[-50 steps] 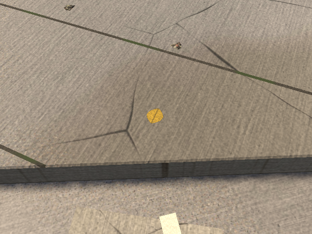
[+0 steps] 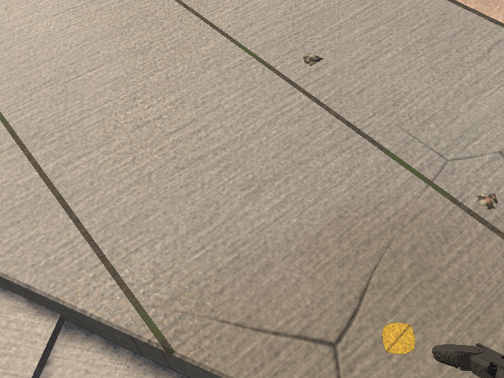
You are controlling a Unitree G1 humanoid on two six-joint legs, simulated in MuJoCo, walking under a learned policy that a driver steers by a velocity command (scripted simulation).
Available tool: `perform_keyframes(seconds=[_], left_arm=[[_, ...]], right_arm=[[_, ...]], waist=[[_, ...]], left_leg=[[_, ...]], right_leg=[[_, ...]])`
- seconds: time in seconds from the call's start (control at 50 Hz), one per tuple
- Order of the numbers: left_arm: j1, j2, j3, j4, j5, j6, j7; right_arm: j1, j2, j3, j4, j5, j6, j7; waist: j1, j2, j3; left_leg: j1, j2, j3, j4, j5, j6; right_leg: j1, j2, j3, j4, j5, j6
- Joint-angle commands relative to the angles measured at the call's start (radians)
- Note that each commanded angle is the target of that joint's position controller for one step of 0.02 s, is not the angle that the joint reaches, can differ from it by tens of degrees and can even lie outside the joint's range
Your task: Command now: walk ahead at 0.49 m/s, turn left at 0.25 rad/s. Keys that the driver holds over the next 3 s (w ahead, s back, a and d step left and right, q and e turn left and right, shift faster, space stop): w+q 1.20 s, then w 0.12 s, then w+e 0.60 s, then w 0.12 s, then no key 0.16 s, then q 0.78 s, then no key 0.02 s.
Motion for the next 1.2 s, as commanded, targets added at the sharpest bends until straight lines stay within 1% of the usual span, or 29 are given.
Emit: perform_keyframes(seconds=[0.02, 0.08, 0.1, 0.12, 0.14, 0.18, 0.28, 0.32, 0.4, 0.46, 0.5, 0.54, 0.56, 0.58, 0.6, 0.62, 0.64, 0.68, 0.74, 0.82, 0.84, 0.94, 1.04, 1.08, 1.12, 1.14, 1.16, 1.18, 1.2], left_arm=[[-0.057, 0.188, 0.045, -0.069, -0.005, -0.003, 0.010], [-0.074, 0.157, 0.028, -0.096, 0.007, 0.010, 0.026], [0.036, 0.027, -0.013, -0.124, 0.068, -0.006, 0.014], [0.104, 0.070, -0.016, -0.096, 0.018, -0.025, -0.007], [0.001, 0.134, 0.003, -0.110, -0.015, -0.035, -0.017], [-0.159, 0.099, -0.008, -0.166, 0.003, -0.045, -0.015], [-0.118, -0.015, -0.033, -0.207, 0.017, -0.005, -0.013], [-0.176, -0.071, -0.063, -0.265, -0.002, 0.007, -0.012], [-0.395, -0.155, -0.130, -0.434, 0.025, -0.021, -0.019], [-0.547, -0.138, -0.142, -0.571, 0.077, -0.042, 0.006], [-0.434, -0.101, -0.118, -0.531, 0.051, -0.030, 0.021], [-0.213, 0.024, -0.044, -0.477, 0.000, -0.026, 0.033], [-0.113, 0.082, -0.017, -0.466, -0.018, -0.023, 0.030], [0.092, 0.175, 0.011, -0.417, 0.000, -0.027, 0.018], [0.126, 0.258, 0.027, -0.345, 0.060, -0.018, 0.016], [0.050, 0.164, 0.017, -0.387, 0.051, -0.016, 0.040], [-0.042, 0.089, -0.002, -0.351, 0.011, -0.010, 0.045], [-0.106, -0.059, -0.028, -0.238, 0.025, 0.002, 0.030], [-0.117, -0.112, -0.027, -0.145, 0.035, -0.011, 0.010], [-0.027, -0.004, 0.016, -0.088, 0.038, -0.015, 0.022], [-0.049, 0.010, 0.019, -0.094, 0.044, -0.014, 0.035], [-0.019, 0.129, 0.055, -0.100, 0.019, -0.023, 0.057], [0.011, 0.168, 0.070, -0.080, -0.003, 0.015, 0.036], [-0.003, 0.207, 0.080, -0.073, -0.015, 0.029, 0.026], [-0.043, 0.230, 0.087, -0.082, -0.040, 0.044, 0.021], [-0.039, 0.183, 0.073, -0.101, -0.019, 0.033, 0.027], [-0.017, 0.034, 0.026, -0.185, 0.017, 0.004, 0.030], [-0.117, 0.096, 0.029, -0.224, -0.009, -0.040, 0.024], [-0.223, 0.126, 0.034, -0.259, -0.041, -0.063, 0.018]], right_arm=[[0.006, -0.097, -0.032, -0.066, -0.004, 0.001, 0.007], [0.321, -0.174, -0.082, 0.022, -0.006, 0.009, 0.000], [0.373, -0.287, -0.097, 0.038, -0.004, 0.024, -0.013], [0.451, -0.250, -0.091, 0.049, -0.007, 0.024, -0.003], [0.404, -0.201, -0.087, 0.052, -0.004, 0.022, 0.002], [0.296, -0.148, -0.064, 0.038, -0.011, 0.023, 0.000], [0.332, -0.095, -0.041, 0.089, -0.017, 0.035, -0.024], [0.407, -0.067, -0.022, 0.143, -0.006, 0.046, -0.026], [0.445, -0.038, 0.005, 0.216, 0.002, 0.080, -0.035], [0.415, -0.092, -0.017, 0.200, 0.031, 0.072, -0.073], [0.372, -0.129, -0.036, 0.206, 0.052, 0.066, -0.075], [0.419, -0.182, -0.049, 0.223, 0.030, 0.067, -0.079], [0.400, -0.186, -0.055, 0.225, 0.014, 0.061, -0.080], [0.326, -0.145, -0.053, 0.174, -0.014, 0.040, -0.076], [0.375, 0.052, -0.026, 0.093, -0.009, 0.015, -0.041], [0.395, 0.005, -0.042, 0.121, -0.029, 0.003, 0.006], [0.260, -0.004, -0.048, 0.067, -0.002, 0.013, 0.021], [0.189, 0.028, -0.027, 0.016, 0.017, 0.051, 0.009], [0.247, 0.049, -0.020, 0.019, 0.035, 0.092, -0.002], [0.092, 0.000, -0.019, -0.054, -0.006, 0.073, -0.008], [0.083, 0.004, -0.017, -0.050, 0.008, 0.074, -0.002], [-0.070, -0.013, -0.030, -0.087, 0.022, 0.057, 0.033], [-0.142, -0.021, -0.042, -0.116, 0.025, 0.063, 0.056], [-0.070, -0.059, -0.065, -0.107, 0.021, 0.064, 0.055], [0.202, -0.146, -0.122, -0.040, 0.021, 0.068, 0.041], [0.357, -0.217, -0.155, -0.001, 0.026, 0.076, 0.027], [0.320, -0.322, -0.165, -0.016, 0.027, 0.063, 0.018], [0.313, -0.229, -0.132, -0.050, 0.013, 0.029, 0.027], [0.299, -0.167, -0.110, -0.029, 0.002, 0.006, 0.030]], waist=[[-0.078, -0.154, -0.057], [-0.240, -0.081, -0.206], [-0.144, 0.247, -0.272], [-0.179, 0.214, -0.429], [-0.204, 0.072, -0.268], [-0.168, -0.048, -0.072], [-0.086, 0.082, -0.036], [-0.089, 0.056, 0.021], [-0.099, -0.026, 0.089], [-0.105, 0.027, -0.030], [-0.041, 0.122, -0.110], [0.066, 0.238, -0.215], [0.128, 0.261, -0.247], [0.186, 0.047, -0.373], [0.056, -0.650, -0.477], [0.044, -0.443, -0.450], [0.003, -0.298, -0.201], [-0.092, -0.119, 0.053], [-0.146, -0.136, 0.079], [-0.106, -0.093, 0.051], [-0.106, -0.117, 0.026], [-0.040, -0.107, 0.027], [-0.008, -0.124, 0.100], [-0.056, -0.158, 0.059], [-0.208, -0.144, -0.087], [-0.268, -0.084, -0.157], [-0.153, 0.194, -0.210], [-0.192, 0.079, -0.351], [-0.204, 0.034, -0.227]], left_leg=[[0.166, -0.045, 0.026, 0.003, -0.047, 0.048], [0.642, -0.064, -0.007, -0.123, 0.083, 0.123], [0.934, 0.199, -0.399, -0.078, 0.375, 0.241], [1.029, 0.321, -0.764, -0.231, 0.020, 0.401], [0.932, 0.265, -0.685, -0.286, -0.227, 0.363], [0.658, 0.197, -0.542, -0.350, -0.284, 0.312], [0.452, 0.145, -0.429, -0.355, -0.036, 0.341], [0.457, 0.165, -0.460, -0.340, -0.248, 0.315], [0.310, 0.077, -0.412, -0.345, -0.408, 0.237], [0.079, 0.081, -0.404, -0.564, -0.194, 0.251], [0.196, 0.074, -0.280, -0.557, 0.160, 0.213], [0.497, 0.097, -0.273, -0.309, 1.009, 0.156], [0.589, 0.099, -0.250, -0.110, 1.238, 0.142], [0.442, 0.061, -0.258, 0.232, 1.044, 0.149], [0.052, -0.218, -0.228, 0.632, -0.190, 0.088], [-0.094, -0.245, -0.340, 1.009, -0.297, 0.050], [-0.227, -0.183, -0.207, 1.150, -0.314, 0.040], [-0.248, -0.048, -0.070, 1.142, -0.273, 0.084], [-0.150, -0.027, -0.059, 1.090, -0.244, 0.100], [-0.205, -0.013, -0.030, 0.714, -0.032, 0.059], [-0.170, -0.017, 0.006, 0.595, -0.057, 0.044], [-0.133, 0.025, 0.049, 0.249, 0.006, 0.028], [-0.065, 0.005, 0.132, 0.063, -0.111, 0.074], [0.061, -0.056, 0.188, 0.034, -0.182, 0.107], [0.426, -0.151, 0.214, -0.085, -0.147, 0.171], [0.730, -0.085, 0.052, -0.079, -0.140, 0.211], [0.979, 0.195, -0.540, -0.185, -0.366, 0.395], [0.992, 0.292, -0.871, -0.373, -0.511, 0.445], [0.917, 0.278, -0.723, -0.391, -0.391, 0.385]], right_leg=[[-0.027, -0.273, 0.048, 0.072, 0.711, -0.117], [-0.222, -0.184, -0.046, 0.591, 0.785, -0.041], [-0.580, -0.038, -0.073, 0.983, -0.182, 0.026], [-0.754, 0.007, 0.104, 1.213, -0.325, 0.036], [-0.871, -0.044, 0.123, 1.271, -0.236, 0.034], [-0.894, -0.102, 0.090, 1.240, -0.104, 0.035], [-1.040, -0.091, 0.027, 1.697, -0.179, 0.086], [-1.336, -0.102, 0.046, 1.988, -0.238, 0.072], [-1.471, -0.126, -0.009, 1.898, -0.134, 0.065], [-0.917, -0.155, -0.061, 1.364, 0.052, 0.072], [-0.661, -0.119, -0.134, 1.152, -0.012, 0.047], [-0.510, -0.003, -0.151, 0.988, -0.206, 0.003], [-0.445, -0.006, -0.048, 0.854, -0.256, -0.039], [-0.170, -0.171, 0.280, 0.690, -0.225, -0.125], [0.054, -0.431, 0.971, 0.158, -0.254, -0.258], [0.015, -0.528, 1.259, 0.028, -0.344, -0.300], [-0.153, -0.513, 1.034, 0.061, -0.415, -0.265], [-0.475, -0.411, 0.544, 0.175, -0.488, -0.145], [-0.540, -0.345, 0.200, 0.130, -0.253, -0.070], [-0.338, -0.300, -0.024, 0.029, -0.032, -0.094], [-0.308, -0.280, -0.081, -0.011, 0.026, -0.103], [-0.054, -0.358, -0.145, -0.067, 0.133, -0.123], [0.063, -0.373, -0.209, -0.032, 0.315, -0.117], [0.083, -0.360, -0.243, 0.115, 0.733, -0.108], [-0.012, -0.309, -0.289, 0.481, 0.941, -0.078], [-0.284, -0.271, -0.264, 0.761, 0.587, -0.036], [-0.740, -0.073, -0.192, 1.133, -0.243, 0.033], [-0.831, -0.032, 0.092, 1.268, -0.280, 0.027], [-0.917, -0.083, 0.115, 1.250, -0.171, 0.003]])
